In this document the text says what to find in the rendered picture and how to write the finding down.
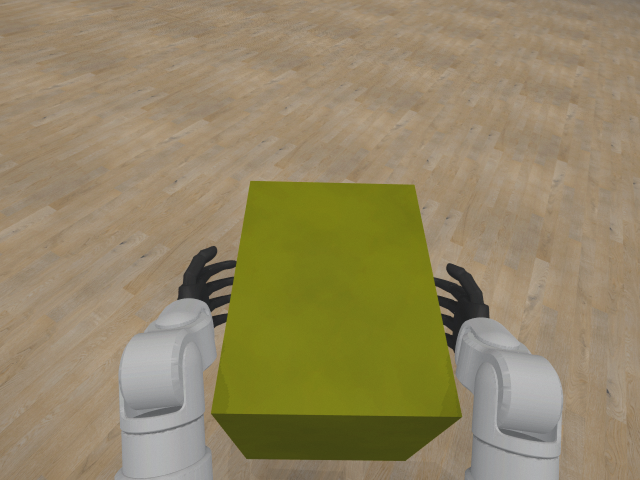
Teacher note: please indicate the robot left forearm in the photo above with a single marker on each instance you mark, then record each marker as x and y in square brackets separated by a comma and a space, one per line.
[161, 396]

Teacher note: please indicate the robot right forearm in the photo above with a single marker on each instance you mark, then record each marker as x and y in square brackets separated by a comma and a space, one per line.
[517, 407]

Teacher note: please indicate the carton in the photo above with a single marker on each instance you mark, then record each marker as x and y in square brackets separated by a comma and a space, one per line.
[334, 346]

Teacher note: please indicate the left robot hand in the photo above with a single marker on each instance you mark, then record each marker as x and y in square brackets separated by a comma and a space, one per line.
[195, 278]

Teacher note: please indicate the right robot hand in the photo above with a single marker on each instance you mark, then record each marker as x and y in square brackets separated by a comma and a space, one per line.
[470, 301]

